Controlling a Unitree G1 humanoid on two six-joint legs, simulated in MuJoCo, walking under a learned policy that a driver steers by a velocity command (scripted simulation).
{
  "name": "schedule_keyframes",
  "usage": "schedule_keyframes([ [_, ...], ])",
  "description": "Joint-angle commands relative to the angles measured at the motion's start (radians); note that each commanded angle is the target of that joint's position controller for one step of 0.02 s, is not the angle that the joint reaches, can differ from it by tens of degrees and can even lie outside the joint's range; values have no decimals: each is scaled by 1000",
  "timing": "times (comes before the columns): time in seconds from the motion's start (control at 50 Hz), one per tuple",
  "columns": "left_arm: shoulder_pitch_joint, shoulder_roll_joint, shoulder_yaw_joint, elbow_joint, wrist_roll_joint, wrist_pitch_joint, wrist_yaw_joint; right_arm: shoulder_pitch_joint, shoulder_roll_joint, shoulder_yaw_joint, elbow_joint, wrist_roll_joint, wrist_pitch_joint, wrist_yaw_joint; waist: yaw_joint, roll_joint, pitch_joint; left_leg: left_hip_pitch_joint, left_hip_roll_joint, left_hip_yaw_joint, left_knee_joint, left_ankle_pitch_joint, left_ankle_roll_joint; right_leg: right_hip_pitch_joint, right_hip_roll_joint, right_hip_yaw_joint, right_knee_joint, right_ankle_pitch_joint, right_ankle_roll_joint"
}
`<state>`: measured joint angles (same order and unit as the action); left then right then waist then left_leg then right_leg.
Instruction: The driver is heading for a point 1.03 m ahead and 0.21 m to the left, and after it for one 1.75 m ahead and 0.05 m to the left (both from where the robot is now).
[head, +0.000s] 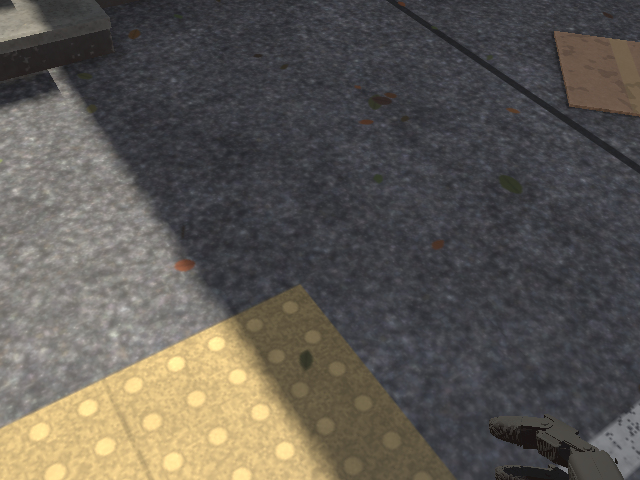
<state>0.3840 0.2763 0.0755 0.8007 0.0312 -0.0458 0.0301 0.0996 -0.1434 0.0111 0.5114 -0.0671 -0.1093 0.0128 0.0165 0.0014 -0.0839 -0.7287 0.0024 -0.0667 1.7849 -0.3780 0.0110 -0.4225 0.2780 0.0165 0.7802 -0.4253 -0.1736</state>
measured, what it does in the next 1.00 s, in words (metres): climbs: left foot, then right foot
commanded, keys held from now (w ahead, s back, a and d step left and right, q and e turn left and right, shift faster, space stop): w+shift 0.36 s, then shift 0.24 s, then q+shift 0.40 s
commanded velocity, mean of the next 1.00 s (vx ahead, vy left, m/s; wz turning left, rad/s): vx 0.58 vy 0.00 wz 0.08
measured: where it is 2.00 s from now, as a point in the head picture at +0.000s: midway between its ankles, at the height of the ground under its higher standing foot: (261, 365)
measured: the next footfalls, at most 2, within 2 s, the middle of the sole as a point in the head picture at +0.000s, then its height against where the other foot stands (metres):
left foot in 0.24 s outside the picture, level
right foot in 0.62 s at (337, 362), level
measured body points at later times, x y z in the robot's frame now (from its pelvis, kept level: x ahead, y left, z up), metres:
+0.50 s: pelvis +0.47 +0.08 +0.04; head +0.49 +0.08 +0.49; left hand +0.72 +0.29 -0.02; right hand +0.39 -0.19 -0.08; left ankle +0.38 +0.19 -0.69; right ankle +0.60 -0.05 -0.63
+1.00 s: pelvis +0.69 +0.07 +0.04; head +0.71 +0.08 +0.49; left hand +0.75 +0.35 -0.08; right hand +0.88 -0.17 -0.06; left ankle +0.74 +0.19 -0.66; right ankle +0.75 -0.03 -0.69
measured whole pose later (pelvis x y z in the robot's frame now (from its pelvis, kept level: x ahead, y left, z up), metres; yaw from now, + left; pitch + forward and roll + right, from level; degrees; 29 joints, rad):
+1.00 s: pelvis +0.69 +0.07 +0.04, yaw +9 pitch +0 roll -2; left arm 0.26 0.25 0.04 0.74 0.03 -0.03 0.03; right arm 0.17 -0.27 -0.05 0.67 -0.02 0.07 0.03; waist 0.01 0.01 0.04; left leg -0.54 0.06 0.04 0.85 -0.28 0.01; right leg -0.31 -0.03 -0.19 0.48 -0.18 -0.04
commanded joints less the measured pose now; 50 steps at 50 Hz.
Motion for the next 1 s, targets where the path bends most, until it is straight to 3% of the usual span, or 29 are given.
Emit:
schedule_keyframes([
  [0.02,12,86,12,-46,-9,-80,8,-41,-145,-13,-107,-2,26,-16,-26,165,126,-255,113,-90,-399,-180,10,188,-344,536,-463,313,-136],
  [0.04,-12,97,11,-50,-14,-83,-1,-74,-141,-4,-110,3,30,-11,-32,165,158,-196,122,-24,-593,-73,8,159,-311,445,-539,335,-120],
  [0.08,-62,98,12,-63,-26,-91,-9,-125,-107,17,-118,15,29,20,-15,72,131,150,115,43,-914,284,21,3,-244,305,-620,436,-80],
  [0.12,-18,155,26,-51,-39,-93,-28,-136,-93,20,-88,32,29,39,21,9,66,384,66,101,-1055,477,36,24,-278,279,-680,543,-61],
  [0.18,68,193,33,-21,-25,-87,-37,-119,-166,-18,-47,41,28,12,37,-44,15,379,-26,174,-1190,360,53,349,-331,252,-441,1123,-8],
  [0.22,65,214,36,-21,-14,-81,-38,122,-242,-68,20,32,19,-20,-96,-75,-124,711,-25,163,-1226,304,86,294,-323,232,-54,1187,48],
  [0.24,-7,173,27,-59,0,-84,-35,347,-310,-101,64,11,18,-38,-218,-53,-215,982,98,47,-1162,157,129,72,-277,196,274,920,61],
  [0.26,109,10,-18,-105,-45,-81,-33,352,-373,-115,85,-30,11,-26,-105,270,-340,1254,432,-484,-1208,89,279,-289,-150,104,718,-46,118],
  [0.28,22,88,-12,-128,-22,-79,-22,336,-325,-117,78,7,23,-7,-157,187,-356,1179,401,-706,-1380,-15,284,-388,-170,110,787,23,94],
  [0.3,-89,94,-9,-151,-19,-76,-23,249,-268,-104,90,17,20,-7,-117,100,-159,1001,361,-559,-1433,-70,263,-433,-234,124,746,140,92],
  [0.32,-138,89,-17,-163,-8,-71,-32,224,-224,-94,111,24,14,-4,-96,4,-61,839,334,-473,-1465,-25,250,-405,-265,116,698,161,90],
  [0.34,-170,79,-22,-179,3,-60,-44,235,-211,-88,138,22,8,-7,-74,-24,-5,735,299,-399,-1485,22,230,-383,-281,126,665,142,90],
  [0.38,-148,35,-35,-196,15,-30,-61,264,-169,-72,194,32,-2,-9,-2,-1,88,595,252,-281,-1536,173,202,-375,-293,121,602,93,106],
  [0.42,-180,25,-42,-222,19,-20,-62,286,-183,-69,233,55,-21,-3,29,33,165,541,257,-165,-1564,638,199,-399,-302,102,445,86,132],
  [0.44,-209,21,-48,-238,17,-26,-61,269,-197,-69,245,55,-24,-1,40,53,176,510,218,-72,-1578,814,175,-357,-302,68,315,145,137],
  [0.48,-224,-5,-67,-226,10,-41,-78,205,-212,-68,254,64,-24,4,56,83,148,399,88,108,-1596,847,106,-90,-288,-23,-31,386,125],
  [0.52,-239,-15,-71,-203,-3,-44,-89,281,-247,-75,291,85,-32,14,25,94,117,403,95,103,-1623,820,107,99,-242,-79,-136,580,110],
  [0.58,-141,31,-54,-150,28,-47,-63,321,-294,-86,318,91,-17,3,59,69,54,585,109,106,-1410,1008,69,214,-183,-105,-235,575,65],
  [0.6,-15,50,-43,-106,40,-54,-53,329,-298,-86,321,91,-5,-8,114,77,0,588,91,120,-1228,990,44,337,-197,-74,-272,611,44],
  [0.62,55,97,-30,-86,59,-63,-44,362,-282,-84,314,96,5,-18,133,43,-45,510,44,119,-1005,752,23,463,-311,12,-274,849,30],
  [0.64,96,166,-20,-96,70,-67,-36,463,-172,-65,293,95,22,-23,90,-198,-198,357,-100,159,-562,-186,5,668,-638,276,-130,1632,-66],
  [0.66,121,186,-5,-100,-2,-62,-34,565,-200,-67,296,137,39,-35,83,-280,-469,247,-156,-40,-312,-290,7,843,-767,527,-136,1858,-223],
  [0.68,23,135,-11,-134,-37,-52,-24,480,-253,-75,296,96,50,-40,71,-125,-439,255,-86,-59,-354,-159,10,701,-686,474,-208,1644,-190],
  [0.7,-53,56,-34,-132,-34,-51,-18,383,-240,-76,271,83,55,-37,41,-66,-275,191,-44,-38,-419,-121,1,588,-632,378,-249,1424,-144],
  [0.72,-80,18,-43,-120,-19,-47,-9,336,-214,-72,264,67,64,-34,13,-22,-156,140,-18,-26,-473,-112,-11,500,-599,324,-287,1299,-102],
  [0.74,-82,4,-46,-117,-18,-41,2,320,-204,-73,261,51,82,-25,-2,-26,-99,143,0,-16,-512,-110,-22,424,-575,271,-323,1252,-82],
  [0.82,-115,51,-27,-115,-6,-31,11,314,-161,-79,223,45,139,-10,-60,-74,-72,240,12,37,-577,-56,-44,186,-570,117,-435,1048,-91],
  [0.88,-180,55,-24,-130,-1,-23,8,238,-158,-76,173,41,164,-1,-83,-114,-33,284,59,56,-728,85,-20,73,-549,3,-480,791,-50],
  [1.0,-167,118,6,-139,6,18,2,119,-202,-87,93,45,182,26,-31,-123,9,398,49,130,-993,81,12,73,-584,-84,-436,331,15],
])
